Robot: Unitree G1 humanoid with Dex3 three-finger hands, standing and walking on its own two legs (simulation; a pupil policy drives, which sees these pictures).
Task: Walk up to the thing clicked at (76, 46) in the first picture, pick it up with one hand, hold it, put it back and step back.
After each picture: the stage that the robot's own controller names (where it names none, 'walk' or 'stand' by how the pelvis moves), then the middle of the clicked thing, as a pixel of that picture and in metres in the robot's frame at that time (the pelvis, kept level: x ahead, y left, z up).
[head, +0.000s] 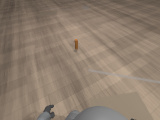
stand; (76, 44) +1.47 +0.37 -0.66
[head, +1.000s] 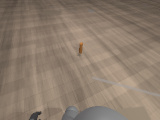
walk; (80, 48) +1.36 +0.18 -0.63
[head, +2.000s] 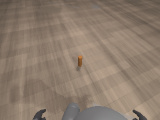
walk; (80, 61) +0.88 +0.17 -0.64
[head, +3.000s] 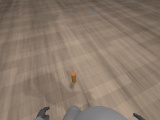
walk; (73, 77) +0.60 +0.23 -0.64
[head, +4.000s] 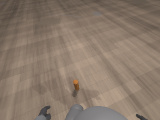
stand; (76, 85) +0.48 +0.22 -0.63
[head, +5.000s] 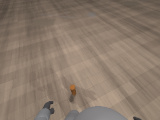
stand; (73, 90) +0.41 +0.23 -0.65
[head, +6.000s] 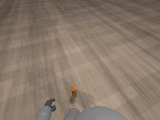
stand; (74, 91) +0.41 +0.20 -0.64
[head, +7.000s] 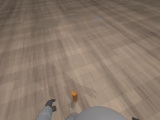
stand; (74, 95) +0.36 +0.19 -0.66
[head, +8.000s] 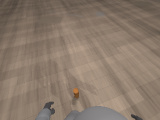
stand; (76, 93) +0.36 +0.18 -0.65
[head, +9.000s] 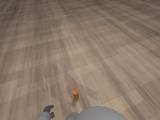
stand; (75, 94) +0.37 +0.19 -0.66
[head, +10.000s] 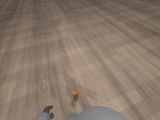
stand; (75, 95) +0.36 +0.20 -0.66
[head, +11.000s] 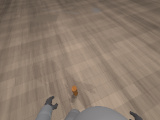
go down; (75, 91) +0.37 +0.20 -0.65
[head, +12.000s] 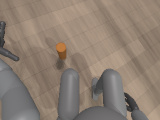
go down; (62, 52) +0.47 +0.21 -0.25
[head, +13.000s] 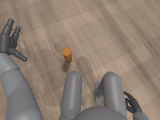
close in; (67, 56) +0.47 +0.18 -0.28
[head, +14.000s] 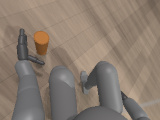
close in; (41, 45) +0.47 +0.23 -0.17
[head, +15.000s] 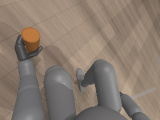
close; (32, 44) +0.46 +0.24 -0.17
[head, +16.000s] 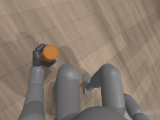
lift; (48, 55) +0.37 +0.23 -0.16
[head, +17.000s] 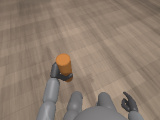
lift; (66, 70) +0.32 +0.17 +0.03
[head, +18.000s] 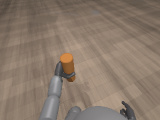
hold; (69, 69) +0.33 +0.16 +0.05
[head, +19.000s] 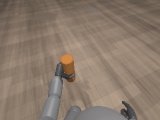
hold; (69, 70) +0.33 +0.17 +0.04
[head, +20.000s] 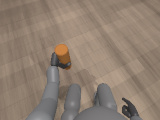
crouch; (64, 59) +0.40 +0.18 -0.03
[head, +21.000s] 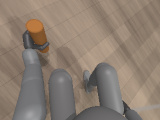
lower; (40, 40) +0.50 +0.23 -0.14
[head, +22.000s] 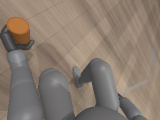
lower; (22, 37) +0.49 +0.25 -0.19
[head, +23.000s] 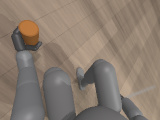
lower; (31, 39) +0.48 +0.24 -0.18
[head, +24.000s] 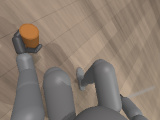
lower; (31, 41) +0.47 +0.24 -0.18
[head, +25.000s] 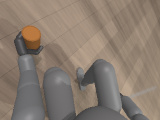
rest; (33, 43) +0.46 +0.23 -0.18
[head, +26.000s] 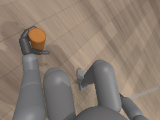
open; (37, 44) +0.47 +0.21 -0.19
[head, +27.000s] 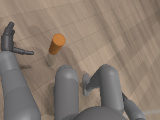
stand; (55, 46) +0.46 +0.19 -0.20
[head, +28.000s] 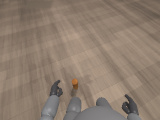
stand; (75, 84) +0.38 +0.16 -0.55
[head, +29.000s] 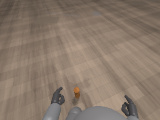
stand; (77, 93) +0.38 +0.15 -0.60
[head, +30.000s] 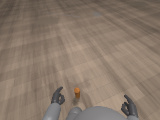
stand; (77, 93) +0.38 +0.15 -0.60
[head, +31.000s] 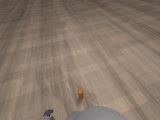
stand; (80, 94) +0.40 +0.15 -0.65
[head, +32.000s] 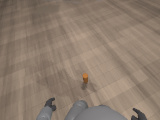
walk; (85, 78) +0.49 +0.08 -0.63
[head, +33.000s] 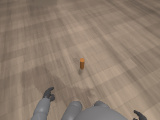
walk; (82, 64) +0.70 +0.13 -0.62
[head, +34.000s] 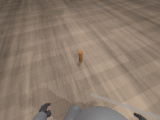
stand; (80, 56) +1.01 +0.23 -0.63
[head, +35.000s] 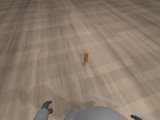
stand; (86, 56) +1.05 +0.12 -0.65
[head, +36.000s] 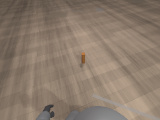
stand; (83, 58) +1.04 +0.17 -0.66
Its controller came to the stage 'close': yes
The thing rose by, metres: 0.69
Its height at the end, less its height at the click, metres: +0.00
